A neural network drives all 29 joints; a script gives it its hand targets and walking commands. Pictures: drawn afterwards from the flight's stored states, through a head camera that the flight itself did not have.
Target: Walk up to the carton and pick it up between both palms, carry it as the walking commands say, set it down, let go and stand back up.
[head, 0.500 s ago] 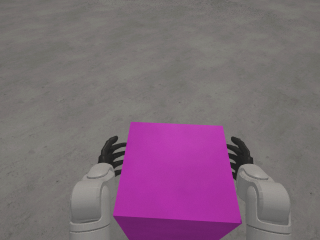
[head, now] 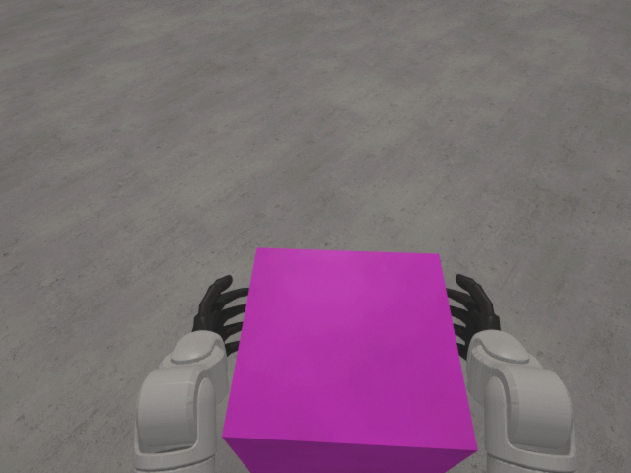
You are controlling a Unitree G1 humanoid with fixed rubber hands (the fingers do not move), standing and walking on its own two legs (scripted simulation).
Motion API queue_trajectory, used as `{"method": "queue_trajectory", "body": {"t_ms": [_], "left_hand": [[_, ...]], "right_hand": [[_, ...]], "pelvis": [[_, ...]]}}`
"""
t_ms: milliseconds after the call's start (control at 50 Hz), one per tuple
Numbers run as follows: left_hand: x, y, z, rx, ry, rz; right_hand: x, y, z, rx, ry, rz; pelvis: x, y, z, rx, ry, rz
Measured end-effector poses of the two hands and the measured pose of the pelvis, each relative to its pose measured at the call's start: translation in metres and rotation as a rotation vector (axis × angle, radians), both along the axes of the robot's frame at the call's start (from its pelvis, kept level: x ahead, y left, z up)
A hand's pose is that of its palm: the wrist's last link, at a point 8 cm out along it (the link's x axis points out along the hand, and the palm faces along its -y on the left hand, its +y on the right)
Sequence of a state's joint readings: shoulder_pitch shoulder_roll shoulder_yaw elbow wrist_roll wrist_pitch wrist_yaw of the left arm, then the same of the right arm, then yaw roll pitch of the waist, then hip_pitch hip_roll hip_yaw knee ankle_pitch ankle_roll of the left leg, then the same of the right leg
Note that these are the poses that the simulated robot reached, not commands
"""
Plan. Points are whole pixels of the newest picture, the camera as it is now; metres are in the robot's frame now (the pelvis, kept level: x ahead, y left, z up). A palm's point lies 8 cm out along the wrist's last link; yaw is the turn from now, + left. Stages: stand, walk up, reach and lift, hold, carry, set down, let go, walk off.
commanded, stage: carry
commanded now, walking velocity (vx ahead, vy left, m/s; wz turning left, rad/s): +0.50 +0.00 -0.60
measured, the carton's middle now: (341, 376) +0.26 +0.00 +0.00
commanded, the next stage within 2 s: none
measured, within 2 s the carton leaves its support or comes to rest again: neither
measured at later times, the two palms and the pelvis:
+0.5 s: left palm (205, 188) +0.53 +0.22 +0.07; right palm (393, 193) +0.53 -0.08 +0.06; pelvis +0.25 +0.08 -0.01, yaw +2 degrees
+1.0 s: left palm (98, 176) +0.58 +0.43 +0.06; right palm (268, 149) +0.66 +0.14 +0.05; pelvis +0.35 +0.21 -0.02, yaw +16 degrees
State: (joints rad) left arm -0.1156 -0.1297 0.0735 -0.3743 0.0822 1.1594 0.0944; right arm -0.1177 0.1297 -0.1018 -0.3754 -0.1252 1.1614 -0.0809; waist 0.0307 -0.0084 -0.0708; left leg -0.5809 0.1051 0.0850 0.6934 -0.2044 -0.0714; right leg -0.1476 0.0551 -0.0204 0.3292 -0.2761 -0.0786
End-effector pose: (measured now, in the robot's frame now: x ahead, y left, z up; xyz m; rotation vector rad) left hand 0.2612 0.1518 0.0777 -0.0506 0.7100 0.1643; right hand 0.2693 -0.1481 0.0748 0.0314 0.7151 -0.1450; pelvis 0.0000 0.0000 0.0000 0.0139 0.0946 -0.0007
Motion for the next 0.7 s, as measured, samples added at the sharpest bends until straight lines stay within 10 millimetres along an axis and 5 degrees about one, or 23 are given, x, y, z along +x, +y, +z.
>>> {"method": "queue_trajectory", "body": {"t_ms": [160,320,460,600,700], "left_hand": [[0.138,0.009,-0.01,-0.037,-0.034,-0.128],[0.223,0.018,-0.002,-0.019,0.009,-0.178],[0.263,0.051,-0.001,0.031,-0.037,-0.078],[0.274,0.114,-0.001,0.033,0.022,0.082],[0.293,0.162,0.003,0.024,-0.017,0.138]], "right_hand": [[0.098,0.01,-0.001,-0.033,-0.035,-0.131],[0.17,0.021,0.003,-0.006,0.008,-0.189],[0.243,0.051,-0.008,0.046,-0.037,-0.089],[0.301,0.116,-0.008,0.043,0.022,0.07],[0.336,0.166,-0.002,0.04,-0.016,0.122]], "pelvis": [[0.117,0.043,-0.019,0.01,-0.018,-0.105],[0.188,0.067,0.0,-0.019,0.011,-0.112],[0.241,0.073,-0.015,-0.006,-0.012,-0.002],[0.279,0.095,-0.002,0.029,-0.01,0.092],[0.303,0.128,-0.005,0.038,-0.006,0.149]]}}
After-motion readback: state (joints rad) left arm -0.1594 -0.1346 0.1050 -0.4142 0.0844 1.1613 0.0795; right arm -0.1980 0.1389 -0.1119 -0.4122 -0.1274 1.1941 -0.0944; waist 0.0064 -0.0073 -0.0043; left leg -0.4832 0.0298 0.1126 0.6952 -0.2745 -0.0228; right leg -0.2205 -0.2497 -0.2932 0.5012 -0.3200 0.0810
